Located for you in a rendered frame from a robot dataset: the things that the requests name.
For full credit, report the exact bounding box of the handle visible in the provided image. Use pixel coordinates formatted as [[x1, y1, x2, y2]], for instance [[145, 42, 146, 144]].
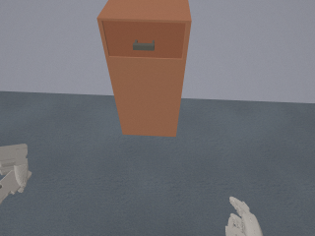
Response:
[[133, 39, 155, 51]]

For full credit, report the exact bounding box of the cabinet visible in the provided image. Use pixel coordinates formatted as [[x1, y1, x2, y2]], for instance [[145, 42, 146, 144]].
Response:
[[96, 0, 192, 137]]

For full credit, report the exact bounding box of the left robot hand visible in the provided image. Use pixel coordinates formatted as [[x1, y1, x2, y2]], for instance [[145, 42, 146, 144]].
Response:
[[0, 144, 32, 205]]

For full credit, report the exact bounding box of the drawer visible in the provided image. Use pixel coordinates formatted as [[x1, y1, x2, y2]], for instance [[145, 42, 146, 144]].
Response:
[[102, 21, 186, 59]]

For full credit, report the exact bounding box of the right robot hand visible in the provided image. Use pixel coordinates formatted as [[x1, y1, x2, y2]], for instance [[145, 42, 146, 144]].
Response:
[[225, 197, 263, 236]]

